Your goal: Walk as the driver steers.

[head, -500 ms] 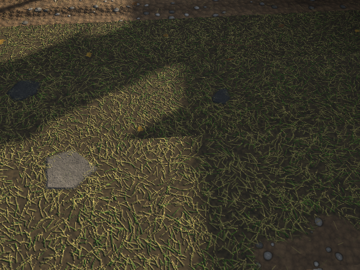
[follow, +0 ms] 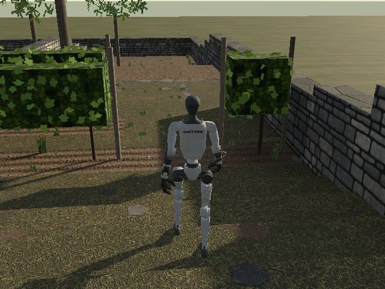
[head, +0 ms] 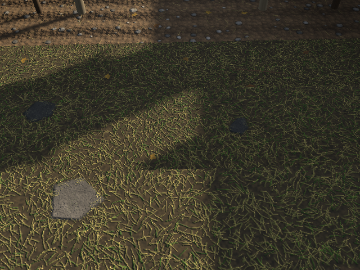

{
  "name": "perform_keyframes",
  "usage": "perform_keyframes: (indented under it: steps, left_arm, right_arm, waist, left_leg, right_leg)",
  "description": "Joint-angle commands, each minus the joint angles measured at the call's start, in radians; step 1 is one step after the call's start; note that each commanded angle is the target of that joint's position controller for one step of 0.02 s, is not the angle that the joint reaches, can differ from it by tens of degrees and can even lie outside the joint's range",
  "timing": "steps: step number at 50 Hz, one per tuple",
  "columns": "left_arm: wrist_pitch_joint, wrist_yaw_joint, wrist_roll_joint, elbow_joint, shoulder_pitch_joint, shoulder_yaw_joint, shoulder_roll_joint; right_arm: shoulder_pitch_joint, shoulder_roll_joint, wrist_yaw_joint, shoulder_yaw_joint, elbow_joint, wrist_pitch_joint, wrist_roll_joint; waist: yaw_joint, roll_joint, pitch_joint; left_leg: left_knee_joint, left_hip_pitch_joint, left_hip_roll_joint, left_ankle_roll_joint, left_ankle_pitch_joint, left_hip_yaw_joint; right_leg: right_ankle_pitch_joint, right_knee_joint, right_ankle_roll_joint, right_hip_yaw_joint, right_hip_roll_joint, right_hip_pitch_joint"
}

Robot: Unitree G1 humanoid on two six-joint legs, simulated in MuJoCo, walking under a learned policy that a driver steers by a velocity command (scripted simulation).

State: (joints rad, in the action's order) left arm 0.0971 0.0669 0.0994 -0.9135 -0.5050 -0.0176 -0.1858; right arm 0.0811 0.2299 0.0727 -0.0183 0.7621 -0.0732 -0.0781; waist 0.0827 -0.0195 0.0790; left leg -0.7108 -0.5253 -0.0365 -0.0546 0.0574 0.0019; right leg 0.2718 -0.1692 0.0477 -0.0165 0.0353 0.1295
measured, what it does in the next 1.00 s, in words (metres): walks ahead: left foot, then right foot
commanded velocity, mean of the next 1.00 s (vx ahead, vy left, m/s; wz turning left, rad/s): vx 0.12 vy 0.00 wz -0.01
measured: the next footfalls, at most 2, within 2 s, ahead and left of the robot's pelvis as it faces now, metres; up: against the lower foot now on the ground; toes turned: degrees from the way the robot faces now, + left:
left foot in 0.08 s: +0.17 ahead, +0.15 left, +0.00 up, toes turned +1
right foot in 0.42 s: +0.22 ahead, -0.09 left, +0.00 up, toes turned -3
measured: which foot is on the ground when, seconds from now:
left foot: up 0.00-0.06, down 0.08-1.00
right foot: down 0.00-0.10, up 0.12-0.40, down 0.42-1.00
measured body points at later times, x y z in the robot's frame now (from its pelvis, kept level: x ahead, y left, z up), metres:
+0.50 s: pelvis +0.17 +0.02 -0.03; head +0.20 +0.01 +0.42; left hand +0.26 +0.27 -0.15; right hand +0.29 -0.25 -0.15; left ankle +0.13 +0.12 -0.71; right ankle +0.18 -0.09 -0.74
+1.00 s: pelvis +0.18 +0.04 -0.01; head +0.21 +0.05 +0.43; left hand +0.34 +0.31 -0.11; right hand +0.32 -0.21 -0.12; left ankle +0.13 +0.15 -0.74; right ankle +0.18 -0.09 -0.74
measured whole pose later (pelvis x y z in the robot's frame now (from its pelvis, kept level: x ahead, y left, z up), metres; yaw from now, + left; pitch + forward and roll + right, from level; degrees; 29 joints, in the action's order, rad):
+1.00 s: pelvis +0.18 +0.04 -0.01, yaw +1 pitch +2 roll +0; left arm 0.03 0.08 0.02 -0.68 -0.14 0.02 -0.29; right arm 0.22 0.30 0.08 -0.01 0.68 -0.05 0.01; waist 0.01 0.01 0.04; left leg -0.59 -0.24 0.02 -0.02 0.37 -0.01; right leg 0.31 -0.60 -0.03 -0.05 -0.06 -0.32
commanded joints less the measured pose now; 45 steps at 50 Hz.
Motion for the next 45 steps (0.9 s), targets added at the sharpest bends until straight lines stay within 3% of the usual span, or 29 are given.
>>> perform_keyframes:
  steps: [1,3,4,5,6,7,8,9,11,13,15,16,21,22,23,24,25,26,27,28,29,32,33,34,35,36,38,40,45]
  left_arm:
    - [0.018,-0.009,0.032,0.080,0.123,0.045,-0.193]
    - [0.013,-0.009,-0.039,0.039,0.088,0.053,-0.236]
    - [0.009,0.002,-0.021,0.012,0.031,0.055,-0.238]
    - [0.012,0.010,0.013,0.010,-0.116,0.024,-0.114]
    - [0.026,0.023,-0.011,0.022,-0.150,0.012,-0.062]
    - [0.029,0.026,-0.056,0.114,0.117,0.036,-0.126]
    - [0.021,-0.001,-0.059,0.151,0.238,0.046,-0.154]
    - [0.006,-0.022,-0.032,0.141,0.209,0.054,-0.187]
    - [-0.016,-0.037,0.009,0.142,0.200,0.021,-0.086]
    - [-0.043,-0.026,-0.011,0.142,0.160,0.028,-0.104]
    - [-0.071,0.008,-0.018,0.150,0.152,0.015,-0.077]
    - [-0.069,0.026,-0.006,0.121,0.052,0.012,-0.071]
    - [-0.018,-0.009,-0.041,0.139,-0.035,0.078,-0.206]
    - [-0.003,-0.024,-0.058,0.113,-0.097,0.083,-0.221]
    - [0.009,-0.025,-0.103,0.203,0.082,0.078,-0.302]
    - [0.028,-0.009,-0.060,0.229,0.124,0.061,-0.251]
    - [0.050,-0.006,-0.050,0.210,0.170,0.062,-0.219]
    - [0.042,-0.016,-0.054,0.196,0.219,0.063,-0.196]
    - [0.036,-0.026,-0.056,0.217,0.284,0.032,-0.116]
    - [0.027,-0.029,-0.055,0.212,0.309,0.021,-0.113]
    - [0.013,-0.021,-0.055,0.212,0.332,0.019,-0.132]
    - [0.006,0.003,-0.069,0.259,0.512,0.016,-0.186]
    - [0.005,0.011,-0.086,0.260,0.496,0.014,-0.185]
    - [-0.016,0.024,-0.094,0.248,0.313,0.030,-0.174]
    - [-0.034,0.013,-0.103,0.227,0.200,0.053,-0.239]
    - [-0.041,0.000,-0.099,0.235,0.221,0.063,-0.266]
    - [-0.045,-0.010,-0.086,0.250,0.270,0.055,-0.210]
    - [-0.042,0.001,-0.102,0.264,0.303,0.047,-0.191]
    - [-0.058,0.009,-0.089,0.284,0.323,0.056,-0.191]
  right_arm:
    - [0.059,0.117,-0.011,-0.029,-0.058,-0.034,-0.001]
    - [0.053,0.141,-0.014,-0.043,-0.058,-0.034,0.030]
    - [0.146,0.163,-0.021,-0.048,-0.032,-0.045,0.050]
    - [0.330,0.224,-0.040,-0.055,-0.002,-0.053,0.037]
    - [0.513,0.203,-0.035,-0.046,0.028,-0.041,0.004]
    - [0.540,0.212,-0.038,-0.067,0.079,-0.067,-0.033]
    - [0.410,0.216,-0.038,-0.077,0.082,-0.077,-0.010]
    - [0.293,0.133,-0.043,-0.055,0.063,-0.065,0.011]
    - [0.172,0.051,-0.049,-0.024,0.047,-0.061,0.026]
    - [0.106,0.087,-0.055,-0.036,0.024,-0.067,0.023]
    - [0.089,0.156,-0.031,-0.057,0.032,-0.069,0.011]
    - [0.099,0.165,-0.028,-0.062,0.038,-0.070,-0.020]
    - [-0.068,0.193,-0.007,-0.060,-0.030,-0.074,0.037]
    - [-0.077,0.166,0.005,-0.055,-0.049,-0.074,0.047]
    - [0.124,0.090,0.012,-0.049,-0.047,-0.062,0.045]
    - [0.167,0.105,-0.005,-0.057,-0.046,-0.043,0.044]
    - [0.148,0.117,-0.031,-0.059,-0.073,-0.019,0.052]
    - [0.153,0.130,-0.054,-0.057,-0.086,0.011,0.023]
    - [0.214,0.105,-0.051,-0.045,-0.049,0.028,-0.007]
    - [0.251,0.047,-0.041,-0.024,-0.035,0.034,-0.022]
    - [0.295,0.014,-0.028,-0.010,-0.028,0.032,-0.019]
    - [0.432,0.070,-0.002,-0.030,-0.014,0.023,0.031]
    - [0.465,0.077,0.000,-0.032,0.000,0.011,0.053]
    - [0.246,0.188,0.008,-0.034,-0.082,-0.005,0.103]
    - [0.054,0.236,0.010,-0.040,-0.158,-0.015,0.098]
    - [-0.009,0.215,0.009,-0.035,-0.183,-0.026,0.094]
    - [0.005,0.178,0.017,-0.022,-0.160,-0.042,0.103]
    - [0.115,0.196,0.006,-0.029,-0.129,-0.028,0.096]
    - [0.177,0.156,0.005,-0.017,-0.121,0.003,0.091]
  waist:
    - [-0.116,0.083,0.037]
    - [-0.136,0.073,0.027]
    - [-0.143,0.060,-0.063]
    - [-0.134,-0.135,-0.343]
    - [-0.199,-0.228,-0.514]
    - [-0.262,-0.092,-0.188]
    - [-0.212,-0.024,-0.022]
    - [-0.152,0.059,-0.073]
    - [-0.048,-0.002,-0.030]
    - [-0.019,-0.009,-0.065]
    - [-0.014,-0.002,-0.072]
    - [-0.003,0.001,-0.087]
    - [0.085,-0.007,-0.105]
    - [0.106,0.072,-0.122]
    - [-0.068,0.209,-0.242]
    - [-0.065,0.237,-0.238]
    - [-0.077,0.157,-0.182]
    - [-0.088,0.078,-0.138]
    - [-0.108,0.024,-0.131]
    - [-0.140,0.025,-0.115]
    - [-0.175,0.060,-0.132]
    - [-0.288,0.043,-0.121]
    - [-0.279,0.037,-0.112]
    - [-0.077,-0.062,-0.161]
    - [0.011,-0.056,-0.150]
    - [0.011,-0.011,-0.174]
    - [0.005,-0.005,-0.168]
    - [-0.038,0.044,-0.183]
    - [-0.055,0.011,-0.171]
  left_leg:
    - [-0.159,0.158,0.020,-0.013,0.008,0.003]
    - [0.198,0.350,0.080,-0.040,0.080,-0.103]
    - [0.191,0.540,0.078,-0.087,-0.065,-0.077]
    - [0.056,0.947,-0.116,-0.321,-0.549,0.165]
    - [0.217,1.141,-0.369,-0.545,-0.698,0.575]
    - [0.316,0.894,-0.371,-0.433,-0.536,0.588]
    - [0.336,0.686,-0.361,-0.362,-0.470,0.449]
    - [0.364,0.557,-0.323,-0.329,-0.445,0.337]
    - [0.443,0.294,-0.231,-0.269,-0.472,0.206]
    - [0.479,0.212,-0.147,-0.234,-0.430,0.102]
    - [0.437,0.073,-0.079,-0.199,-0.454,-0.001]
    - [0.357,-0.016,-0.068,-0.185,-0.447,-0.020]
    - [0.034,0.047,-0.079,-0.128,-0.597,0.032]
    - [-0.160,0.064,-0.018,-0.072,-0.556,0.004]
    - [-0.370,0.061,0.084,0.022,0.004,-0.023]
    - [-0.518,-0.039,0.114,0.067,0.660,0.051]
    - [-0.592,-0.093,0.057,0.090,0.701,0.114]
    - [-0.503,-0.144,0.005,0.109,0.628,0.125]
    - [-0.467,-0.037,-0.035,0.130,0.468,0.152]
    - [-0.452,0.066,-0.034,0.145,0.333,0.117]
    - [-0.458,0.217,-0.021,0.159,0.268,0.074]
    - [-0.216,0.468,0.054,0.186,0.049,-0.095]
    - [-0.028,0.495,0.075,0.185,-0.044,-0.118]
    - [0.083,0.411,0.024,0.079,-0.300,0.032]
    - [0.154,0.290,-0.009,0.010,-0.282,0.096]
    - [0.147,0.265,-0.004,0.020,-0.254,0.069]
    - [0.148,0.136,-0.008,0.045,-0.188,0.094]
    - [0.132,0.223,0.004,0.076,-0.252,0.047]
    - [0.184,0.265,0.015,0.062,-0.193,0.023]
  right_leg:
    - [-0.389,-0.061,0.177,0.103,-0.279,-0.260]
    - [-0.605,-0.261,0.158,0.058,-0.213,-0.260]
    - [-0.742,-0.459,0.117,0.032,-0.157,-0.304]
    - [-0.374,-0.801,0.013,0.017,-0.065,-0.518]
    - [0.445,-1.252,-0.061,0.025,0.093,-0.746]
    - [0.381,-1.352,-0.031,0.164,0.036,-0.959]
    - [0.305,-1.327,-0.024,0.149,-0.067,-0.988]
    - [0.252,-1.222,-0.018,0.130,-0.117,-0.859]
    - [0.169,-1.050,-0.024,0.107,-0.167,-0.676]
    - [0.072,-0.893,-0.065,0.054,-0.141,-0.585]
    - [-0.085,-0.762,-0.094,-0.006,-0.127,-0.440]
    - [-0.269,-0.881,-0.084,-0.003,-0.105,-0.328]
    - [-0.184,-0.642,-0.075,-0.070,-0.034,-0.178]
    - [-0.396,-0.459,-0.030,-0.046,-0.051,-0.131]
    - [-0.906,-0.347,0.247,0.261,-0.269,-0.119]
    - [-1.082,-0.284,0.372,0.430,-0.380,-0.156]
    - [-1.011,-0.302,0.352,0.417,-0.416,-0.214]
    - [-0.583,-0.291,0.276,0.395,-0.386,-0.275]
    - [-0.543,-0.371,0.211,0.328,-0.340,-0.406]
    - [-0.585,-0.400,0.188,0.256,-0.296,-0.529]
    - [-0.584,-0.400,0.158,0.186,-0.247,-0.666]
    - [-0.485,-0.522,0.035,0.022,-0.121,-0.798]
    - [-0.495,-0.578,0.005,0.007,-0.111,-0.746]
    - [-0.261,-0.571,-0.074,-0.055,-0.066,-0.599]
    - [-0.097,-0.560,-0.097,-0.065,-0.068,-0.486]
    - [-0.132,-0.562,-0.097,-0.071,-0.071,-0.443]
    - [-0.231,-0.557,-0.088,-0.068,-0.080,-0.340]
    - [-0.343,-0.499,-0.079,-0.037,-0.090,-0.329]
    - [-0.307,-0.433,-0.089,-0.050,-0.083,-0.312]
